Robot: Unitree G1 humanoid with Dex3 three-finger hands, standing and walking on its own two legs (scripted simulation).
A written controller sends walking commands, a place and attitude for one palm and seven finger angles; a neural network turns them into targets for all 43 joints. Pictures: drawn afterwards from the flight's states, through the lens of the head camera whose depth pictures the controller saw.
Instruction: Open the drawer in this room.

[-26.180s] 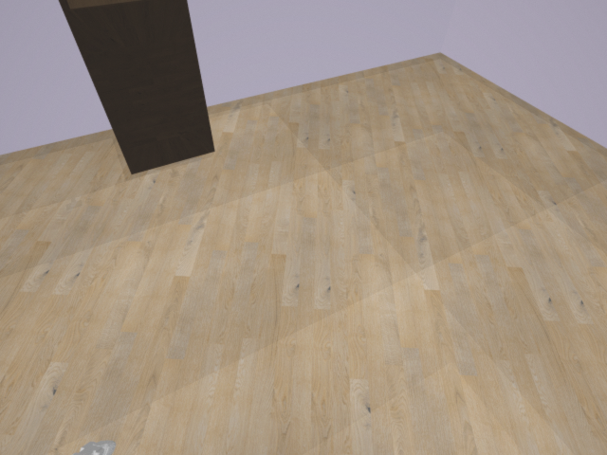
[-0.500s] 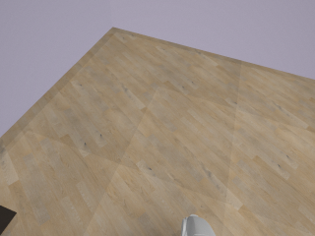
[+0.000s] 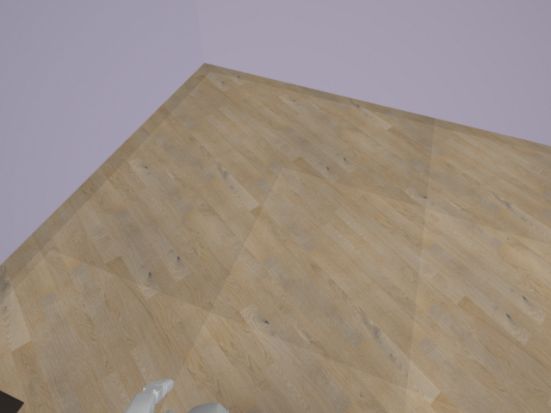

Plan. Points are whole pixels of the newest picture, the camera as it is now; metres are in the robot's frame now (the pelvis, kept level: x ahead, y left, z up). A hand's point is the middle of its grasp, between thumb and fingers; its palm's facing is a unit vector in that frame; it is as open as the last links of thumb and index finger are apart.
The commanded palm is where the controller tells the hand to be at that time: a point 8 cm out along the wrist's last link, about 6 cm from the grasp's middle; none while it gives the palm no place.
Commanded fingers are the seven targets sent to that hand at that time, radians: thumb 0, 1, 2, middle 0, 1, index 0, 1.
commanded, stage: turn to face it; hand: left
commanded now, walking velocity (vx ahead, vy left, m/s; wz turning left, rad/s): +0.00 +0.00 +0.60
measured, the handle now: out of the picture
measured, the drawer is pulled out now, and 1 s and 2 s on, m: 0.00 0.00 0.00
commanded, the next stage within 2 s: take the last steps up to it in 1.82 s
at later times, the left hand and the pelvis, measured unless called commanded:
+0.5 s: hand out of the picture +0.04 +0.25 -0.15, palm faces +0.30 -0.91 -0.27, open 7.4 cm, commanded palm none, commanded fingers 0.00 0.90 0.90 -0.20 -0.30 -0.20 -0.30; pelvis +0.01 +0.01 +0.01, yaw +16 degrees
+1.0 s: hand out of the picture -0.08 +0.14 -0.15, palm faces +0.60 -0.76 -0.27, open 7.4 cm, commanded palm none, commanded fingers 0.00 0.90 0.90 -0.20 -0.30 -0.20 -0.30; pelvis +0.00 -0.05 +0.01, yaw +37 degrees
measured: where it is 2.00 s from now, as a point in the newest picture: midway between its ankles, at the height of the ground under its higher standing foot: outside the picture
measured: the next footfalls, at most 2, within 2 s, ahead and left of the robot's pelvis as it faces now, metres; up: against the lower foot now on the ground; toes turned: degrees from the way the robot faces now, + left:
left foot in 0.06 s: +0.05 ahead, +0.11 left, +0.00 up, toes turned +12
right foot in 0.62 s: +0.08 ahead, -0.12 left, +0.00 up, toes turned +20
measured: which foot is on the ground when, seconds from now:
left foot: up 0.00-0.04, down 0.06-0.62, up 0.64-1.00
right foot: down 0.00-0.06, up 0.08-0.60, down 0.62-1.00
